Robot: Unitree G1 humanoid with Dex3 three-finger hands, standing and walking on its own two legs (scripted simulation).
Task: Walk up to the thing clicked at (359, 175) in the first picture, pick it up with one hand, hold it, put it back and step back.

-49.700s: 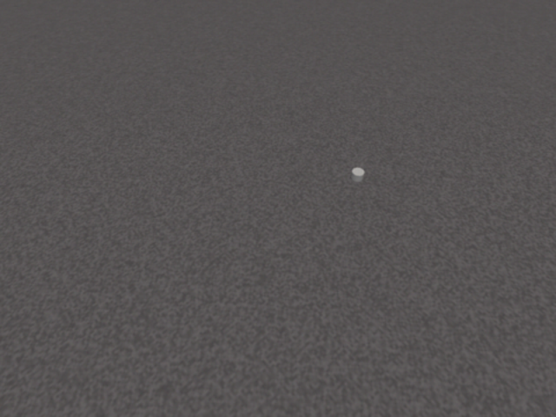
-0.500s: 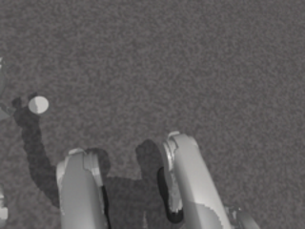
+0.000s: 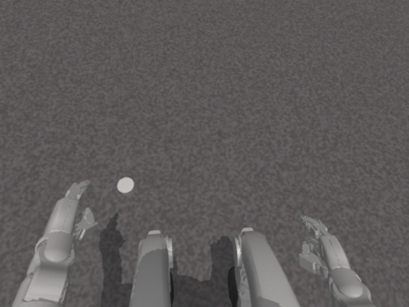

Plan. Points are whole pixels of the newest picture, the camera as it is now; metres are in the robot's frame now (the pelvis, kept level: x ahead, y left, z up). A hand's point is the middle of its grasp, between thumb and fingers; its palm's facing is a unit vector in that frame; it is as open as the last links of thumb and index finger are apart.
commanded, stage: home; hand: left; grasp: from above
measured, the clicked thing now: (126, 186) +0.52 +0.27 -0.54
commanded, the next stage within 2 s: none
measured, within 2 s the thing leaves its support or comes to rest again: neither
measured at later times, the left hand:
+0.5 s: hand (67, 247) +0.23 +0.19 +0.10, palm faces +0.10 -0.97 -0.21, open 7.4 cm
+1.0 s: hand (68, 267) +0.21 +0.18 +0.11, palm faces +0.11 -0.97 -0.20, open 7.4 cm
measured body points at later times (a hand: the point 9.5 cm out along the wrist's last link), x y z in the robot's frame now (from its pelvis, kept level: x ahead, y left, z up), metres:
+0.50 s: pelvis +0.06 +0.00 +0.15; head +0.09 +0.01 +0.60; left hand +0.23 +0.24 +0.12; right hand +0.22 -0.24 +0.08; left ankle +0.08 +0.12 -0.52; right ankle +0.07 -0.14 -0.52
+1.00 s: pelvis +0.06 -0.01 +0.16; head +0.08 +0.00 +0.61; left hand +0.20 +0.23 +0.13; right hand +0.24 -0.24 +0.10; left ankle +0.08 +0.12 -0.52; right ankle +0.07 -0.14 -0.52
